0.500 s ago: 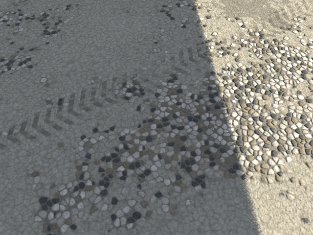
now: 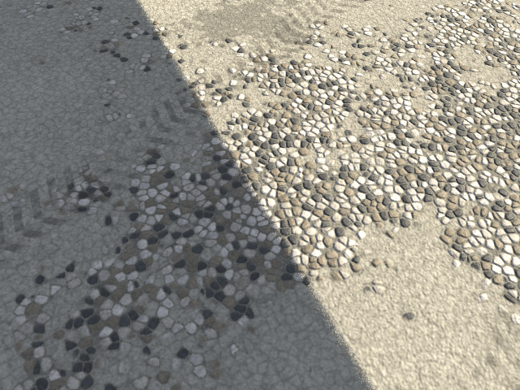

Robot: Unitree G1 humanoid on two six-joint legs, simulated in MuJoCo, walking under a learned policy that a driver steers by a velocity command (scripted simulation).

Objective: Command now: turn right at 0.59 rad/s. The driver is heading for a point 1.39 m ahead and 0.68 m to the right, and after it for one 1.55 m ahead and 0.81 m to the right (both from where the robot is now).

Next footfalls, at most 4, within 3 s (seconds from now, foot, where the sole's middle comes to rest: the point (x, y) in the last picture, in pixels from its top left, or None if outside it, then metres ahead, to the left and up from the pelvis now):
0.08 right None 0.03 -0.13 -0.78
0.52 left None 0.09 0.08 -0.78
0.94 right None -0.05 -0.15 -0.78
1.42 left None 0.05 0.04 -0.78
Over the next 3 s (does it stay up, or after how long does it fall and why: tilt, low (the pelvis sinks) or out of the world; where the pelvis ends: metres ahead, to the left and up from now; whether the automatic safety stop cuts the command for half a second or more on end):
stays up -0.04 -0.09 0.00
